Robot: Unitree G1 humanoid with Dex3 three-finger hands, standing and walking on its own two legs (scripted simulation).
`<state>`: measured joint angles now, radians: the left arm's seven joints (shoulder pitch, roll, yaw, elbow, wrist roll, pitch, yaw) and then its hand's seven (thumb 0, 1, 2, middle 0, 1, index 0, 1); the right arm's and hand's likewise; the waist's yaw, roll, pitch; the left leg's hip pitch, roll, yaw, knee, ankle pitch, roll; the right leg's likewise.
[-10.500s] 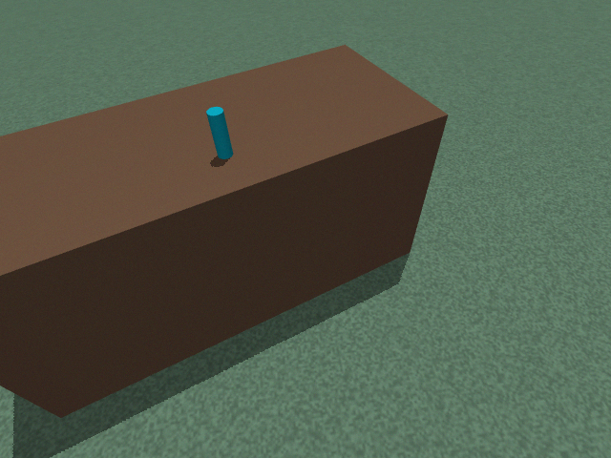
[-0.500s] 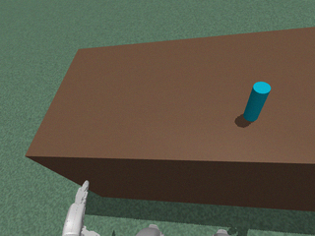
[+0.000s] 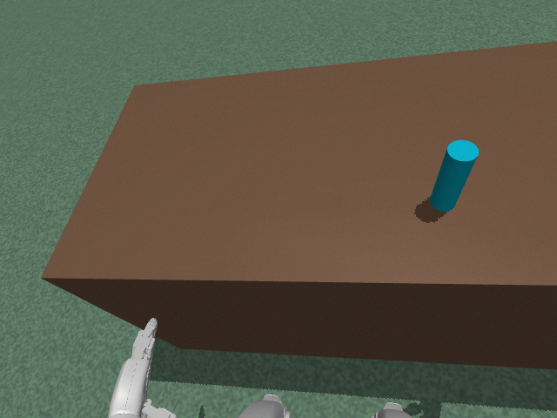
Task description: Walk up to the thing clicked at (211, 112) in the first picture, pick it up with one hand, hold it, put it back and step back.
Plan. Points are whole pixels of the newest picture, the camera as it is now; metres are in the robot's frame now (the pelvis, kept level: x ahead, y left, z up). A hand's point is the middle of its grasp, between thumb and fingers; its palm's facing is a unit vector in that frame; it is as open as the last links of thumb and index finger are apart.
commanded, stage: approach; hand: right
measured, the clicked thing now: (451, 178) +0.49 -0.19 +0.00
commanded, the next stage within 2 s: close in in 0.40 s
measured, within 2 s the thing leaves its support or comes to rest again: neither
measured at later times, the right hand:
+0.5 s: hand (536, 192) +0.44 -0.28 +0.03, palm faces +0.05 +1.00 +0.06, open 17.5 cm
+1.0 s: hand (467, 187) +0.47 -0.21 +0.00, palm faces +0.10 +0.99 +0.03, open 17.4 cm
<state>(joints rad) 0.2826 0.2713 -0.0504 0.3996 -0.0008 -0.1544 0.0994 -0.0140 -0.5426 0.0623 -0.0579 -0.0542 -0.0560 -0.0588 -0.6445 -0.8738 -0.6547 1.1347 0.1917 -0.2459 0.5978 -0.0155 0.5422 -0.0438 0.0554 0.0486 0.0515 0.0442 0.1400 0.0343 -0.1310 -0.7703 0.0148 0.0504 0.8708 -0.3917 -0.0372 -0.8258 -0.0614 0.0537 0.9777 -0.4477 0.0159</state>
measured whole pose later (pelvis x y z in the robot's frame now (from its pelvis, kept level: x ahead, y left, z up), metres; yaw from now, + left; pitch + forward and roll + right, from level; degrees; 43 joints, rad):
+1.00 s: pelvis -0.02 +0.00 -0.04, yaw +2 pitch +21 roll +4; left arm 0.37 0.24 0.05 0.05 0.05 -0.07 0.00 -0.01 -0.53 0.04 -0.06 -0.06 -0.07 -0.06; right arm -0.71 -0.49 -0.49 1.07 0.07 -0.41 0.20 -0.01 0.51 -0.04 0.05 0.04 0.04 0.04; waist 0.21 0.01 -0.15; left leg -1.01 0.00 0.02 1.09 -0.45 -0.04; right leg -1.05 -0.07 0.04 1.18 -0.51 0.02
